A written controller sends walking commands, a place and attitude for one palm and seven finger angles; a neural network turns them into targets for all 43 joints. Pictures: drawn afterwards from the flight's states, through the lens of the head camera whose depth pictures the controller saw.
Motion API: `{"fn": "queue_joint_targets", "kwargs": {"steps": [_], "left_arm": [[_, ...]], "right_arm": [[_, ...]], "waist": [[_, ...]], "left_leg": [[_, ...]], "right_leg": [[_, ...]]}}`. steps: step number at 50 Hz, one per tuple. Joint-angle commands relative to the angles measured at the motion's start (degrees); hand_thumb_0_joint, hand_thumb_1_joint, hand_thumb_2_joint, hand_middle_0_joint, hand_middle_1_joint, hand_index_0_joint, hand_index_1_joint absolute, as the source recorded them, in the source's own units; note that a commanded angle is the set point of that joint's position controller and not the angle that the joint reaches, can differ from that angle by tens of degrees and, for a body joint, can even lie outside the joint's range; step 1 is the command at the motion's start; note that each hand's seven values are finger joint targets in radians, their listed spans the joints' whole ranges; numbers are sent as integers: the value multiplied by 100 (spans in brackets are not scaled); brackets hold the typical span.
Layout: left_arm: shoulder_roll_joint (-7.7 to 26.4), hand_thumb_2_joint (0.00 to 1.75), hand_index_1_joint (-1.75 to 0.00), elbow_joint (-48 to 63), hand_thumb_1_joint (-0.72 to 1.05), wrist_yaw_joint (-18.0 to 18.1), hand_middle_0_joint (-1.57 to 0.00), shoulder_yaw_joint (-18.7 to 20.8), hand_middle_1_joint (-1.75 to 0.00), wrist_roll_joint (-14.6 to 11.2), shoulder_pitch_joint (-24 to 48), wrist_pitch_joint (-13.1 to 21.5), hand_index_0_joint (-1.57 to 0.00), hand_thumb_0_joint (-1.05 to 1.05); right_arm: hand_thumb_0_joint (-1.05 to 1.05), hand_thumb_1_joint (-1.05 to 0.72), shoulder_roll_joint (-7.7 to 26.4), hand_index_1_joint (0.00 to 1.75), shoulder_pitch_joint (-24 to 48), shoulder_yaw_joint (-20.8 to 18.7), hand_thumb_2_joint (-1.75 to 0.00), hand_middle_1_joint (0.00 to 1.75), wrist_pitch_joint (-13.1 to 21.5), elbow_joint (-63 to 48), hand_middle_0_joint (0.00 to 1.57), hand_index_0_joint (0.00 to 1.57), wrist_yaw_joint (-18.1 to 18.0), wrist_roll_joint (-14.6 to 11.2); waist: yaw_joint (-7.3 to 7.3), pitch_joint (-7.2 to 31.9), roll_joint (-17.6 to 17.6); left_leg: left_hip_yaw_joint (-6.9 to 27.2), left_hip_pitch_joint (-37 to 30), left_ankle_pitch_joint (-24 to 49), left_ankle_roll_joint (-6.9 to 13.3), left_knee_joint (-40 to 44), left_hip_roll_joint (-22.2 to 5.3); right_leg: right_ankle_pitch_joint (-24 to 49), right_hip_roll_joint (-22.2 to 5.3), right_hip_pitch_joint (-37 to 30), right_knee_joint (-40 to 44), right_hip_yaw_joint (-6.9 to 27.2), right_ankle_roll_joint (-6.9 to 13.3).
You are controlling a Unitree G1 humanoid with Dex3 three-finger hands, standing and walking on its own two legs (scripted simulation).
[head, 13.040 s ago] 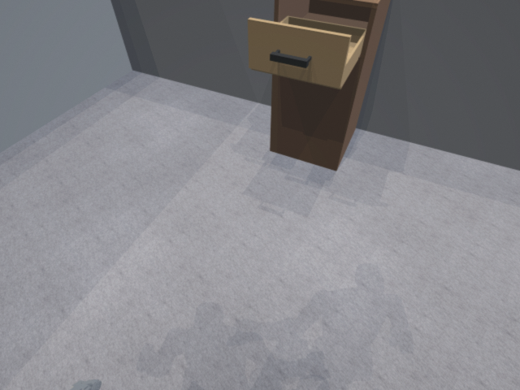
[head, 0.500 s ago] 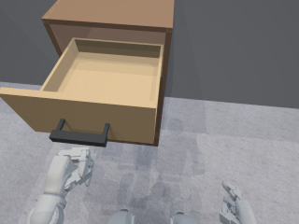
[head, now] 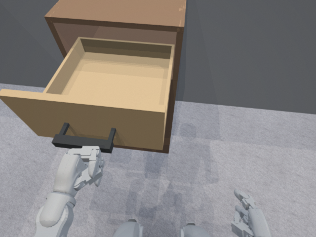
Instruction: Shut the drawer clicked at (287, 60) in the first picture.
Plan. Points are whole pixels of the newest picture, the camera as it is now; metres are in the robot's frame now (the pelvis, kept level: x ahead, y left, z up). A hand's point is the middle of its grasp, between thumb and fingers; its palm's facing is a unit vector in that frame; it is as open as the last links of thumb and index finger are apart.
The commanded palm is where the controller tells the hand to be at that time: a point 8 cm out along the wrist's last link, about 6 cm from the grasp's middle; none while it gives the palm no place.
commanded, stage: push the drawer shut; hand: left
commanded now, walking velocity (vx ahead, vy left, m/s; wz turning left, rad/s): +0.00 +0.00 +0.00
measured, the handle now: (86, 136) +0.34 +0.19 +0.06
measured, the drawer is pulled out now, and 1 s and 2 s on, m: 0.30 0.18 0.06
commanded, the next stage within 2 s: none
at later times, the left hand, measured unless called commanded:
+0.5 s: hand (103, 151) +0.31 +0.15 +0.05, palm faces -0.12 -0.99 -0.07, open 2.8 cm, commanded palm +0.32 +0.19 +0.06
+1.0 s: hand (110, 126) +0.38 +0.14 +0.05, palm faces -0.11 -0.99 -0.06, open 2.8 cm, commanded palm +0.38 +0.19 +0.06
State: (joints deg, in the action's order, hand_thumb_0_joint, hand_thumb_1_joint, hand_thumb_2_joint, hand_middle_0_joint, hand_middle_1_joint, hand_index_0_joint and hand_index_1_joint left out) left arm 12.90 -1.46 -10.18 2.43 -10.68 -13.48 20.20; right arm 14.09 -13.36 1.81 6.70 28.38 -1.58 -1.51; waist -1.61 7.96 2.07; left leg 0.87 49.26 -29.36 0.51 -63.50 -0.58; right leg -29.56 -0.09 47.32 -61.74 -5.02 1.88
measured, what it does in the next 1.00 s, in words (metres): stands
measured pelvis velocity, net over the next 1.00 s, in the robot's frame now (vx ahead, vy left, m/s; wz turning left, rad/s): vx -0.02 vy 0.01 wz -0.01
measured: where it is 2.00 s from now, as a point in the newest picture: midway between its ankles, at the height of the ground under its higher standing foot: outside the picture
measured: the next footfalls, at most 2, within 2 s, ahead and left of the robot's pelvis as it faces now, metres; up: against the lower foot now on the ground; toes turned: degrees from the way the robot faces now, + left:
none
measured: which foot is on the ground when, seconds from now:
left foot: down 0.00-1.00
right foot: down 0.00-1.00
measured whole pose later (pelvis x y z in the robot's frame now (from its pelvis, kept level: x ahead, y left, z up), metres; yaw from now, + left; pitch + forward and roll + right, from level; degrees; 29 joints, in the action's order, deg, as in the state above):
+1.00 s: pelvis -0.02 +0.01 +0.00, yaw -1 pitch +16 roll -1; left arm 14.5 -38.5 -8.1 6.6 -8.2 24.0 22.8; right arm 14.8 -16.1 1.6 2.5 35.4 -1.0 -1.5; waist -4.4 6.3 1.0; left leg -0.4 51.5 -26.1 1.4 -61.2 -0.3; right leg -25.9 -0.4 49.9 -59.6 -3.7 1.0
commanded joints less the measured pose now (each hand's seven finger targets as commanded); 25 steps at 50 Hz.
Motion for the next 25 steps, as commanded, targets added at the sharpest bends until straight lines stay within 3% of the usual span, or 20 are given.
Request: {"fn": "queue_joint_targets", "kwargs": {"steps": [1, 3, 6, 13, 15, 17, 18, 19, 21, 25], "left_arm": [[532, 90, -160, 918, 90, 63, -140, 355, -160, -104, 1446, 269, -140, 0], [613, 90, -160, 865, 90, 78, -140, 399, -160, -111, 1821, 299, -140, 0], [526, 90, -160, 802, 90, 34, -140, 317, -160, -154, 2092, 347, -140, 0], [657, 90, -160, 136, 90, 36, -140, 284, -160, -145, 3256, 321, -140, 0], [754, 90, -160, 27, 90, 54, -140, 399, -160, -158, 3546, 325, -140, 0], [533, 90, -160, -84, 90, 64, -140, 180, -160, -136, 3763, 295, -140, 0], [558, 90, -160, -179, 90, 89, -140, 181, -160, -125, 3893, 283, -140, 0], [626, 90, -160, -344, 90, 113, -140, 310, -160, -129, 3874, 266, -140, 0], [583, 90, -160, -427, 90, 121, -140, 223, -160, -103, 4218, 276, -140, 0], [653, 90, -160, -807, 90, 200, -140, 343, -160, -56, 4439, 301, -140, 0]], "right_arm": [[0, -90, 765, 30, 144, -341, -90, 30, 278, -713, 20, 20, -73, -31], [0, -90, 785, 30, 152, -341, -90, 30, 295, -627, 20, 20, -94, -30], [0, -90, 767, 30, 170, -332, -90, 30, 328, -558, 20, 20, -101, -28], [0, -90, 839, 30, 194, -293, -90, 30, 316, -335, 20, 20, -161, -77], [0, -90, 844, 30, 198, -297, -90, 30, 316, -292, 20, 20, -173, -87], [0, -90, 824, 30, 196, -285, -90, 30, 326, -291, 20, 20, -165, -97], [0, -90, 846, 30, 157, -291, -90, 30, 318, -261, 20, 20, -162, -85], [0, -90, 846, 30, 133, -295, -90, 30, 295, -244, 20, 20, -157, -85], [0, -90, 842, 30, 145, -282, -90, 30, 282, -237, 20, 20, -140, -91], [0, -90, 861, 30, 85, -298, -90, 30, 222, -203, 20, 20, -113, -80]], "waist": [[-273, 1253, -102], [-331, 1247, -133], [-301, 1484, 54], [-448, 1206, -103], [-400, 1389, 29], [-414, 1424, 165], [-468, 1487, -9], [-398, 1501, -42], [-414, 1492, 126], [-392, 1535, -19]], "left_leg": [[98, -861, 1214, 120, 849, 52], [128, -849, 1176, 135, 827, 40], [123, -981, 1167, 128, 857, 65], [192, -832, 570, 141, 957, 45], [186, -881, 524, 126, 981, 59], [219, -1046, 570, 113, 1050, 66], [237, -1024, 587, 139, 1030, 49], [223, -1001, 601, 126, 1052, 61], [228, -1050, 457, 101, 1112, 73], [225, -1069, 526, 101, 1144, 64]], "right_leg": [[1202, 25, -726, 1053, 331, -88], [1123, 19, -659, 1054, 322, -83], [1115, 2, -725, 1075, 355, -80], [468, 12, -448, 1201, 380, -81], [432, -3, -523, 1201, 414, -73], [526, -7, -456, 1171, 352, -58], [534, 0, -455, 1170, 353, -78], [531, 6, -538, 1197, 371, -70], [444, -7, -474, 1201, 363, -64], [499, 8, -492, 1218, 364, -63]]}}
